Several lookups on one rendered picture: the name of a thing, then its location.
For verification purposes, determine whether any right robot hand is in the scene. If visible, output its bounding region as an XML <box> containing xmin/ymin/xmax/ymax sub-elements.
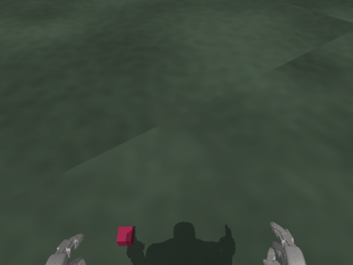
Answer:
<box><xmin>263</xmin><ymin>222</ymin><xmax>306</xmax><ymax>265</ymax></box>

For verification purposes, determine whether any cube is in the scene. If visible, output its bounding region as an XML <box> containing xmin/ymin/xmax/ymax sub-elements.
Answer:
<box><xmin>116</xmin><ymin>226</ymin><xmax>135</xmax><ymax>246</ymax></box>

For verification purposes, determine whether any left robot hand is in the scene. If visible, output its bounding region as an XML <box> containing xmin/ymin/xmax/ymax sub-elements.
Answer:
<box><xmin>45</xmin><ymin>234</ymin><xmax>86</xmax><ymax>265</ymax></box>

